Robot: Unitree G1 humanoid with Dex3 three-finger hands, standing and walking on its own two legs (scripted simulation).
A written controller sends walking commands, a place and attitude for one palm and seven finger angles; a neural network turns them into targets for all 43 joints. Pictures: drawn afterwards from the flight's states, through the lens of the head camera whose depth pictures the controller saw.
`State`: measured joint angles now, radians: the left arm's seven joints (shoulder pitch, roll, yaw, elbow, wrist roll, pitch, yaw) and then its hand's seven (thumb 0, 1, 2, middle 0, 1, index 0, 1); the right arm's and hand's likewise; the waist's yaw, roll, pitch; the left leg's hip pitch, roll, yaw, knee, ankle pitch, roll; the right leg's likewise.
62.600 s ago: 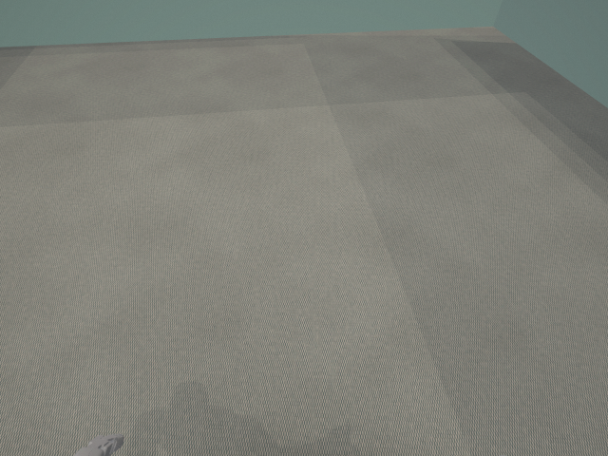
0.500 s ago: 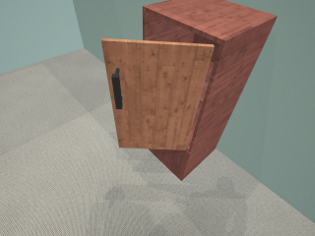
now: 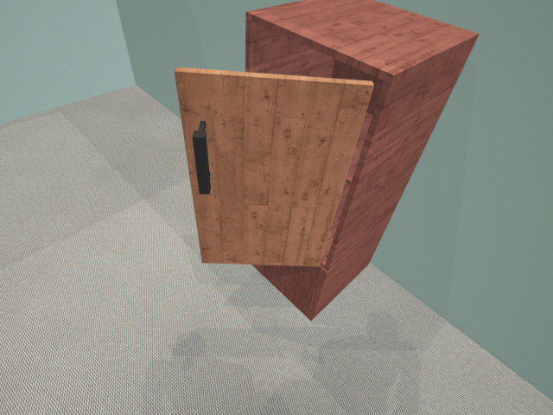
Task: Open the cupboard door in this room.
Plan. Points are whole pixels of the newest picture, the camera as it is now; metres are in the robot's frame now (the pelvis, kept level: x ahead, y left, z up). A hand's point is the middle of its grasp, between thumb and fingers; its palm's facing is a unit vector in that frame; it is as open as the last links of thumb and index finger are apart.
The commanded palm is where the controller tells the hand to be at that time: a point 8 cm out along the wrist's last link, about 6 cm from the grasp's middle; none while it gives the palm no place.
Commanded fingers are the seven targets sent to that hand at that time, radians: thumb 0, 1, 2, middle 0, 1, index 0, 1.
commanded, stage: shuffle to correct the standing spot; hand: left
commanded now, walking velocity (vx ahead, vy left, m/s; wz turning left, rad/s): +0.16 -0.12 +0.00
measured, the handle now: (203, 158) +0.58 +0.19 +0.04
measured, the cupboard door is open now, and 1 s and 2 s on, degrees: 46 46 46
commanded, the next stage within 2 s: come to a stop and stand still in 0.14 s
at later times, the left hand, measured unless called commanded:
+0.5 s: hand (216, 407) +0.18 +0.10 -0.16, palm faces +0.08 -0.98 -0.17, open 7.3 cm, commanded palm none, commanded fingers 0.00 0.90 0.90 -0.20 -0.30 -0.20 -0.30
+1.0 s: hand out of the picture +0.01 +0.21 -0.17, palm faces +0.10 -0.97 -0.21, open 7.4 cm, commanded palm none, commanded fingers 0.00 0.90 0.90 -0.20 -0.30 -0.20 -0.30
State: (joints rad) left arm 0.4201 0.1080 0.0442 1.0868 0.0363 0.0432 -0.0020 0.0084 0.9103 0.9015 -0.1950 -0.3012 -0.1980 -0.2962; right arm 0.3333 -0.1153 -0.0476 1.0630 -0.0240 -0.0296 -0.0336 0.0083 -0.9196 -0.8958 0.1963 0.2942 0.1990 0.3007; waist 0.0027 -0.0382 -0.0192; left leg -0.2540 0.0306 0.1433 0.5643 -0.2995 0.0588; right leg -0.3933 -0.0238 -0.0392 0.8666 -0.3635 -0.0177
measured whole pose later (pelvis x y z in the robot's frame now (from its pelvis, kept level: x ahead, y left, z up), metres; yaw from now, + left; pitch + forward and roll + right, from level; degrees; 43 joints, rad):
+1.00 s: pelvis +0.02 +0.02 +0.01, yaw +2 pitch -1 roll -1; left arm 0.31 0.20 0.05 1.03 0.02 0.07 0.03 0.01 0.91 0.90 -0.19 -0.30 -0.20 -0.30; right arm 0.17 -0.13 -0.03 0.96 -0.01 0.02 -0.03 0.00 -0.91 -0.90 0.20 0.29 0.20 0.30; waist 0.03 -0.03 0.04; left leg -0.25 -0.05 0.14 0.41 -0.16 0.12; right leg -0.29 -0.04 -0.02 0.82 -0.44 0.03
